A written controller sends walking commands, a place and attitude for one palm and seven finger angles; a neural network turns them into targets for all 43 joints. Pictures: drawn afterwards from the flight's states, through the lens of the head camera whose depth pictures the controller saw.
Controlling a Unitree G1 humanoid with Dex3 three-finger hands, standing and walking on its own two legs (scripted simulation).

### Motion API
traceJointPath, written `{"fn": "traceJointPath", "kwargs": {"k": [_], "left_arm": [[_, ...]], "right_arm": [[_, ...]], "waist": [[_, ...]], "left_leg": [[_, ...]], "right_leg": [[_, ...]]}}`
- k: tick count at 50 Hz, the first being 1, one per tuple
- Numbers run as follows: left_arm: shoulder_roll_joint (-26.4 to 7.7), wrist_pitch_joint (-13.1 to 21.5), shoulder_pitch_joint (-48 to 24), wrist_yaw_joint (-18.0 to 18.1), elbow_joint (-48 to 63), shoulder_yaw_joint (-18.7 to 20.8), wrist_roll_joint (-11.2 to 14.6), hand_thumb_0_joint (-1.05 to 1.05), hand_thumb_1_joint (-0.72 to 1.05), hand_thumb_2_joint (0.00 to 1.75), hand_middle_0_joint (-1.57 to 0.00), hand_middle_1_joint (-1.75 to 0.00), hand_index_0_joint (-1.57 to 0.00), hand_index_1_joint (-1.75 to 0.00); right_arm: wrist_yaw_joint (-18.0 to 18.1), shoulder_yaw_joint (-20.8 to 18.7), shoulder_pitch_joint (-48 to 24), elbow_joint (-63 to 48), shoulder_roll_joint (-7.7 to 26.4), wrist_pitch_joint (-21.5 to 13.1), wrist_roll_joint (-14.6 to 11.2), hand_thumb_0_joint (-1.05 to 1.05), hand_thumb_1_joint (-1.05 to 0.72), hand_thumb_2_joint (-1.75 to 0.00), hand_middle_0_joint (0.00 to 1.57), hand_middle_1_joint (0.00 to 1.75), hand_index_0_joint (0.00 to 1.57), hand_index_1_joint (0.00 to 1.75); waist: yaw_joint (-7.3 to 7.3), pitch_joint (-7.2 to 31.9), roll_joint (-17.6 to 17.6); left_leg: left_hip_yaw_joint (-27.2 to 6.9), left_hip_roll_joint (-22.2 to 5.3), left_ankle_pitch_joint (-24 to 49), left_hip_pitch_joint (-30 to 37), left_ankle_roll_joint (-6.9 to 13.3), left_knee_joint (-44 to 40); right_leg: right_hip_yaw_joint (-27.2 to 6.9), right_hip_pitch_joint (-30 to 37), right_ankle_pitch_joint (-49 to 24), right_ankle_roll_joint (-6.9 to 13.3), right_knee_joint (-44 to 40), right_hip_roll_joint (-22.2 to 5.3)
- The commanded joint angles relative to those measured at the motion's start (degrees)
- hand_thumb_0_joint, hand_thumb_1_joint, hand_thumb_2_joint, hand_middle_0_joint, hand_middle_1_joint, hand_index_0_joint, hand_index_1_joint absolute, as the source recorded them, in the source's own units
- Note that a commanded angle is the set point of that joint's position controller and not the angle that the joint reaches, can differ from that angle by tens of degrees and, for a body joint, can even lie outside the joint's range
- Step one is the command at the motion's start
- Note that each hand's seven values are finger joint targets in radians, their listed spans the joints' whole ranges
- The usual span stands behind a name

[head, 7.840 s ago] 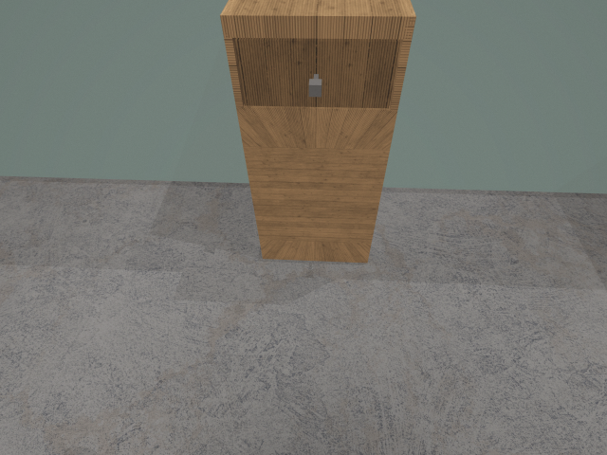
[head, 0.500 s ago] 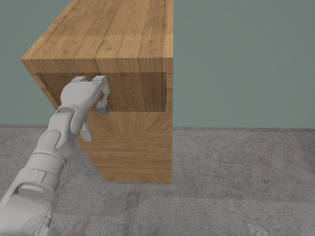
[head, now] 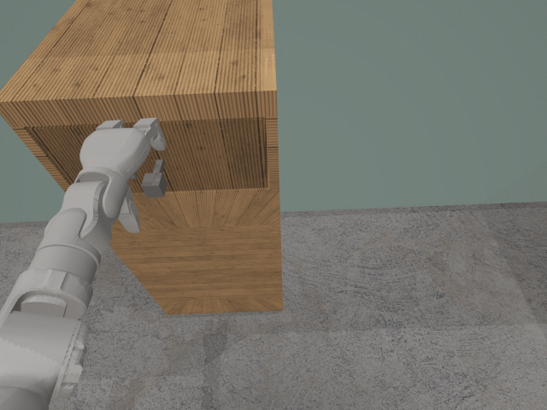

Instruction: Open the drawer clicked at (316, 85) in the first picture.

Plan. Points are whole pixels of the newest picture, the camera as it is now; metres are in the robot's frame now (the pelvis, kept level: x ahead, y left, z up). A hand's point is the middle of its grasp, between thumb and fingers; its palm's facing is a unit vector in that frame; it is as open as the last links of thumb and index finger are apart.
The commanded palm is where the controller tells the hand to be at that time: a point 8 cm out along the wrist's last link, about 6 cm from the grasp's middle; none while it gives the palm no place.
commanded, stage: move the hooked fingers above the handle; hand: left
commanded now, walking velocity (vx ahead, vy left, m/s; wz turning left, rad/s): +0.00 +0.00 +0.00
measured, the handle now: (156, 177) +0.49 +0.22 +0.04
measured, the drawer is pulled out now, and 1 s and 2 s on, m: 0.00 0.00 0.00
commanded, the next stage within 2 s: lower the fingers behind the handle in 0.40 s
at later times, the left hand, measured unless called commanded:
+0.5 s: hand (125, 172) +0.45 +0.24 +0.10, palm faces -0.02 -0.04 -1.00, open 13.8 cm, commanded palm +0.43 +0.24 +0.16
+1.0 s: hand (140, 185) +0.45 +0.23 +0.07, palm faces -0.03 -0.03 -1.00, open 13.8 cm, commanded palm +0.43 +0.23 +0.12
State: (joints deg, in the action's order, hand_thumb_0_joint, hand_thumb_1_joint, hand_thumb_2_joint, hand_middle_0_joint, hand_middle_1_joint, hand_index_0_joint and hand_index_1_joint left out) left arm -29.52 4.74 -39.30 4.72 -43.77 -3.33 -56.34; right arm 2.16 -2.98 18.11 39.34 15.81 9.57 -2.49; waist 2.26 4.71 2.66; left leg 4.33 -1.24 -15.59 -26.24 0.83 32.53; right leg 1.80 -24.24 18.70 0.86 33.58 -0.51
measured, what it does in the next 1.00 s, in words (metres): stands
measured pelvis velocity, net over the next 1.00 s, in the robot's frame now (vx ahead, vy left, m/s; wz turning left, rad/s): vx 0.00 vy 0.00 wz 0.00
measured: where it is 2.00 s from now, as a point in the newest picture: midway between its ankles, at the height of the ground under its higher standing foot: outside the picture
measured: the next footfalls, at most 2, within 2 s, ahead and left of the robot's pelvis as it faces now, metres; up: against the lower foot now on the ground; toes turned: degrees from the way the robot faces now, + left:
none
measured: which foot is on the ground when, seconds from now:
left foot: down 0.00-1.00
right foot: down 0.00-1.00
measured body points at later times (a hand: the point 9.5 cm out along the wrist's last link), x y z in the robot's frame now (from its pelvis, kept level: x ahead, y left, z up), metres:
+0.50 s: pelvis +0.00 +0.01 +0.00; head +0.05 -0.01 +0.45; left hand +0.44 +0.24 +0.15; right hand +0.08 -0.26 -0.13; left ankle +0.00 +0.11 -0.73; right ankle -0.03 -0.11 -0.73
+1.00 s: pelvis +0.00 +0.00 -0.01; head +0.06 -0.01 +0.44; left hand +0.44 +0.23 +0.12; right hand +0.06 -0.26 -0.14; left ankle +0.00 +0.11 -0.73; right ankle -0.03 -0.11 -0.73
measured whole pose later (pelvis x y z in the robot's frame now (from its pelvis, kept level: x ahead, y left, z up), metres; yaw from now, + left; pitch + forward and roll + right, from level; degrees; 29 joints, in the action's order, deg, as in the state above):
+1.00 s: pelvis +0.00 +0.00 -0.01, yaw +0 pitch +12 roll +0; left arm -27.1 2.5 -39.8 9.4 -48.1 -3.8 -58.5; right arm 1.6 -3.1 17.8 38.9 14.8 9.8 -1.7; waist 2.7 6.1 2.8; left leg 4.4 -1.3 -17.2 -30.3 1.1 35.8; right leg 1.6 -28.0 19.9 0.5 36.1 -0.5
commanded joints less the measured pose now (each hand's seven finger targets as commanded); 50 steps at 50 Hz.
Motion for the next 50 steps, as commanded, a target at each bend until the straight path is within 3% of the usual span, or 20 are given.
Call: {"fn": "traceJointPath", "kwargs": {"k": [1,3,4,11,14,15,19,21,23,25,28,30,34,37,39,41,43,44,48,50], "left_arm": [[-16.78,-0.06,-26.51,3.54,11.63,6.52,0.06,0.0,-0.5,0.3,-0.3,-1.2,-0.3,-1.2],[-15.32,-0.6,-25.74,2.89,9.6,5.4,0.42,0.0,-0.5,0.3,-0.3,-1.2,-0.3,-1.2],[-15.73,-0.84,-24.81,2.52,8.86,5.63,0.45,0.0,-0.5,0.3,-0.3,-1.2,-0.3,-1.2],[-13.23,0.23,-27.62,1.13,10.75,2.99,0.57,0.0,-0.5,0.3,-0.3,-1.2,-0.3,-1.2],[-16.84,1.21,-28.44,1.82,11.67,6.08,0.27,0.0,-0.5,0.3,-0.3,-1.2,-0.3,-1.2],[-15.32,1.16,-28.27,2.18,11.66,5.08,0.24,0.0,-0.5,0.3,-0.3,-1.2,-0.3,-1.2],[-15.68,0.02,-28.53,3.33,10.31,5.45,-0.18,0.0,-0.5,0.3,-0.3,-1.2,-0.3,-1.2],[-13.62,-0.89,-29.97,3.33,9.69,3.51,-0.09,0.0,-0.5,0.3,-0.3,-1.2,-0.3,-1.2],[-15.8,-1.06,-28.31,2.85,9.54,5.44,-0.15,0.0,-0.5,0.3,-0.3,-1.2,-0.3,-1.2],[-11.89,-1.02,-29.89,2.2,10.89,2.07,0.16,0.0,-0.5,0.3,-0.3,-1.2,-0.3,-1.2],[-13.43,-0.95,-26.16,1.28,7.68,3.97,0.09,0.0,-0.5,0.3,-0.3,-1.2,-0.3,-1.2],[-11.96,-0.43,-26.32,1.07,8.16,2.71,0.11,0.0,-0.5,0.3,-0.3,-1.2,-0.3,-1.2],[-13.83,1.16,-28.71,2.61,10.4,4.5,-0.67,0.0,-0.5,0.3,-0.3,-1.2,-0.3,-1.2],[-12.98,1.5,-28.6,4.57,11.22,4.65,-1.02,0.0,-0.5,0.3,-0.3,-1.2,-0.3,-1.2],[-14.45,1.12,-27.01,5.82,10.62,6.31,-1.37,0.0,-0.5,0.3,-0.3,-1.2,-0.3,-1.2],[-11.76,-0.13,-26.43,6.84,8.96,4.35,-1.64,0.0,-0.5,0.3,-0.3,-1.2,-0.3,-1.2],[-14.46,-0.96,-25.37,7.61,8.19,6.75,-1.92,0.0,-0.5,0.3,-0.3,-1.2,-0.3,-1.2],[-12.5,-1.36,-26.11,7.72,8.79,4.71,-2.01,0.0,-0.5,0.3,-0.3,-1.2,-0.3,-1.2],[-12.15,-2.33,-24.74,7.34,6.17,4.45,-2.03,0.0,-0.5,0.3,-0.3,-1.2,-0.3,-1.2],[-11.55,-2.03,-25.76,7.02,5.92,3.37,-1.96,0.0,-0.5,0.3,-0.3,-1.2,-0.3,-1.2]], "right_arm": [[0.41,-2.72,0.4,-5.9,7.22,-1.77,0.34,0.0,-0.9,-0.9,0.2,0.3,0.2,0.3],[0.36,-2.63,0.54,-5.72,7.47,-1.72,0.33,0.0,-0.9,-0.9,0.2,0.3,0.2,0.3],[0.36,-2.48,0.49,-5.97,7.6,-1.71,0.26,0.0,-0.9,-0.9,0.2,0.3,0.2,0.3],[0.52,-2.4,0.36,-6.58,7.41,-1.72,0.37,0.0,-0.9,-0.9,0.2,0.3,0.2,0.3],[0.66,-2.36,0.56,-6.41,7.54,-1.61,0.53,0.0,-0.9,-0.9,0.2,0.3,0.2,0.3],[0.56,-2.43,0.43,-6.52,7.2,-1.69,0.5,0.0,-0.9,-0.9,0.2,0.3,0.2,0.3],[0.36,-2.41,0.49,-6.12,7.24,-1.64,0.53,0.0,-0.9,-0.9,0.2,0.3,0.2,0.3],[0.36,-2.43,0.48,-5.91,7.36,-1.66,0.53,0.0,-0.9,-0.9,0.2,0.3,0.2,0.3],[0.49,-2.44,0.74,-6.15,7.68,-1.49,0.74,0.0,-0.9,-0.9,0.2,0.3,0.2,0.3],[0.29,-2.57,0.63,-6.22,7.19,-1.49,0.6,0.0,-0.9,-0.9,0.2,0.3,0.2,0.3],[0.4,-2.44,1.17,-6.08,7.65,-0.99,0.78,0.0,-0.9,-0.9,0.2,0.3,0.2,0.3],[0.33,-2.44,1.07,-6.3,7.45,-1.0,0.68,0.0,-0.9,-0.9,0.2,0.3,0.2,0.3],[0.39,-2.76,1.83,-6.17,7.35,-1.05,1.02,0.0,-0.9,-0.9,0.2,0.3,0.2,0.3],[0.04,-3.07,2.25,-5.85,7.04,-1.16,1.23,0.0,-0.9,-0.9,0.2,0.3,0.2,0.3],[-0.1,-3.22,2.34,-5.69,7.17,-1.03,1.35,0.0,-0.9,-0.9,0.2,0.3,0.2,0.3],[-0.29,-3.24,2.14,-5.3,6.99,-1.03,1.32,0.0,-0.9,-0.9,0.2,0.3,0.2,0.3],[-0.26,-3.19,2.18,-5.37,7.44,-0.99,1.47,0.0,-0.9,-0.9,0.2,0.3,0.2,0.3],[-0.35,-3.15,2.03,-5.58,7.21,-0.99,1.36,0.0,-0.9,-0.9,0.2,0.3,0.2,0.3],[0.03,-3.09,1.92,-5.57,7.42,-0.94,1.16,0.0,-0.9,-0.9,0.2,0.3,0.2,0.3],[0.37,-3.03,2.04,-5.52,7.44,-1.18,1.02,0.0,-0.9,-0.9,0.2,0.3,0.2,0.3]], "waist": [[-0.55,21.06,-0.08],[0.13,19.62,-2.45],[-0.3,19.25,-2.97],[0.42,18.49,-1.54],[-0.06,20.6,-1.55],[-0.05,19.94,-0.77],[0.01,20.3,0.0],[0.89,19.14,-0.87],[-0.03,21.69,-1.05],[0.8,21.17,-0.03],[0.38,19.63,-3.14],[0.45,18.65,-2.51],[0.23,21.49,-1.09],[0.05,22.76,1.06],[-0.21,24.45,-0.05],[0.46,21.96,-0.41],[-0.24,23.03,-1.74],[0.03,23.83,-0.83],[0.99,20.94,-3.54],[1.41,19.7,-2.75]], "left_leg": [[-1.63,2.45,19.29,11.86,2.28,-1.35],[-1.59,2.27,19.21,11.24,2.4,-1.41],[-1.51,2.36,18.31,10.6,2.43,-1.63],[-2.0,2.33,17.12,12.0,2.39,-1.43],[-2.32,2.32,18.97,12.03,2.33,-0.93],[-2.26,2.32,19.33,12.18,2.27,-0.85],[-2.39,2.08,20.5,12.56,2.0,-0.4],[-2.39,1.88,19.75,12.66,2.07,-0.44],[-2.37,2.0,21.46,13.02,2.08,-0.32],[-2.52,1.95,22.15,14.12,2.05,-0.06],[-2.65,1.92,22.2,12.4,2.14,-0.04],[-2.52,1.96,20.8,11.86,2.04,0.01],[-2.77,1.96,21.62,12.3,2.04,0.85],[-3.02,1.76,23.84,13.4,1.71,1.61],[-2.92,1.79,25.16,13.07,1.76,2.17],[-2.52,1.73,23.96,11.86,1.71,2.07],[-2.43,1.85,23.41,10.57,1.79,1.89],[-2.19,2.06,22.98,10.75,1.9,1.88],[-1.89,2.02,19.68,8.92,2.18,1.51],[-1.8,2.19,17.1,8.58,2.32,1.2]], "right_leg": [[-1.23,7.34,-20.36,1.14,-3.18,1.91],[-1.2,7.32,-20.41,1.01,-3.67,1.82],[-1.25,7.41,-20.17,0.89,-3.72,1.85],[-1.07,4.62,-17.67,1.02,-3.83,1.94],[-1.1,5.68,-19.14,1.09,-3.0,1.96],[-0.84,4.95,-19.01,1.17,-2.93,2.05],[-0.53,4.05,-18.93,1.24,-2.45,2.2],[-0.44,2.86,-18.44,1.14,-2.76,2.2],[-0.57,5.07,-19.81,1.3,-2.48,2.17],[-0.43,3.6,-20.32,1.19,-2.52,2.22],[-0.29,4.11,-20.32,1.24,-2.51,2.26],[-0.28,3.0,-19.48,1.19,-2.42,2.3],[-0.62,2.83,-19.51,1.32,-1.49,2.36],[-0.24,1.41,-19.81,1.53,-0.54,2.62],[-0.4,2.39,-21.26,1.34,-0.06,2.65],[-0.04,1.27,-20.94,1.26,-0.22,2.74],[-0.21,3.48,-21.2,1.37,-0.12,2.68],[-0.52,3.48,-21.63,1.2,-0.17,2.55],[-0.62,3.48,-20.05,1.0,-1.22,2.45],[-0.86,2.4,-18.38,0.88,-1.66,2.36]]}}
